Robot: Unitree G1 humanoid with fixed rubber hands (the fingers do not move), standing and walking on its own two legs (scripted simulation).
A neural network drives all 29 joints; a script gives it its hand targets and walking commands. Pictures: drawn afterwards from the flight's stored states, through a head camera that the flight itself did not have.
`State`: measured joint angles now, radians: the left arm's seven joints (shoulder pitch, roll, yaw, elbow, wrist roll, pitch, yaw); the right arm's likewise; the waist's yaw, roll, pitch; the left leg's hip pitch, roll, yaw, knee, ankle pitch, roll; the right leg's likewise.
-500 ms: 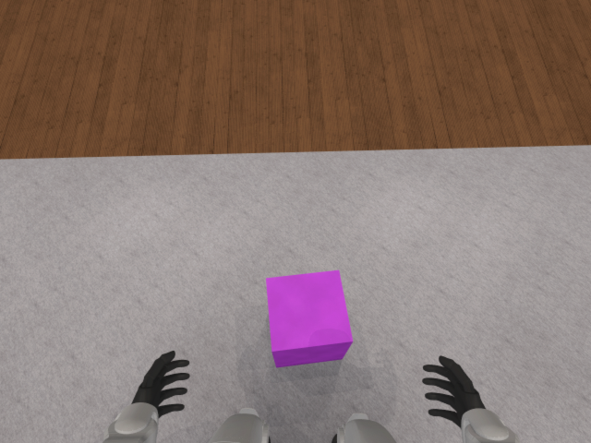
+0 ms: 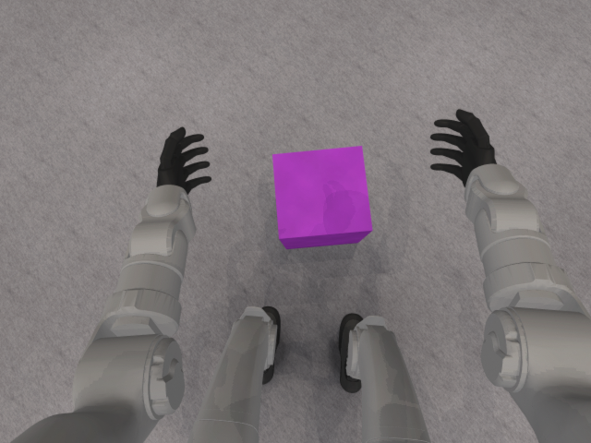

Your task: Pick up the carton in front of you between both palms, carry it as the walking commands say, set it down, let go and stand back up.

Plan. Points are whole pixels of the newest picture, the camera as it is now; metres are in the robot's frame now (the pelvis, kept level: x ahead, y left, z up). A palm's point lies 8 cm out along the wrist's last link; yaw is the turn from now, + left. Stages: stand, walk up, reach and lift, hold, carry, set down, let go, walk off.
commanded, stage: reach and lift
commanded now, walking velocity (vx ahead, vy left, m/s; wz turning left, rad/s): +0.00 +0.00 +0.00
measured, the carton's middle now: (319, 203) +0.50 +0.01 -0.54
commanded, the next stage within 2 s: none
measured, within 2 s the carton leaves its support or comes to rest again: leaves its support in 1.94 s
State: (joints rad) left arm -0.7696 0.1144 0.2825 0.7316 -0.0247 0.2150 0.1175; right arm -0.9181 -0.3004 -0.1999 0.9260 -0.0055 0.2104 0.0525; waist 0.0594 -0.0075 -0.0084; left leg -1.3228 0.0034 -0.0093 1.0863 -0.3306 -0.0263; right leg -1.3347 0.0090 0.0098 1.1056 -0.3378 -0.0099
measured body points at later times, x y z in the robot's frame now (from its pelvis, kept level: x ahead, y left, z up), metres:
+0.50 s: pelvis +0.02 +0.00 -0.06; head +0.34 -0.01 +0.26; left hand +0.50 +0.20 -0.20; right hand +0.56 -0.18 -0.20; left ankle +0.08 +0.13 -0.63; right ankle +0.08 -0.11 -0.63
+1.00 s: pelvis -0.04 +0.00 -0.26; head +0.33 -0.01 -0.01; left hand +0.49 +0.20 -0.43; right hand +0.54 -0.17 -0.43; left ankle +0.08 +0.14 -0.63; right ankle +0.08 -0.11 -0.63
